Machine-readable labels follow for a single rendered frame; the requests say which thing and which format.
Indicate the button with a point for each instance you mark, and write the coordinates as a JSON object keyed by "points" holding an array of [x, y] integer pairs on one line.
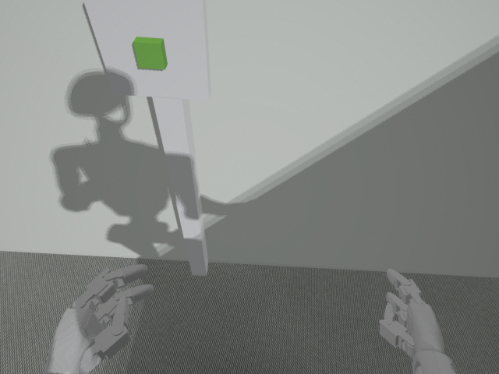
{"points": [[150, 53]]}

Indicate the right robot forearm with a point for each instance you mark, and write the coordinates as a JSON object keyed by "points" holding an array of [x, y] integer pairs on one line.
{"points": [[432, 362]]}

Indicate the panel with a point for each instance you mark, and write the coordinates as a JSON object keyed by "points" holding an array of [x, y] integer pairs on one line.
{"points": [[183, 25]]}

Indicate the robot left hand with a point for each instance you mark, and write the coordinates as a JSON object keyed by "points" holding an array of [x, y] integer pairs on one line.
{"points": [[70, 351]]}

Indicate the robot right hand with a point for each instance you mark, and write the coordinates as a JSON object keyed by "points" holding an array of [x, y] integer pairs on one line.
{"points": [[417, 329]]}

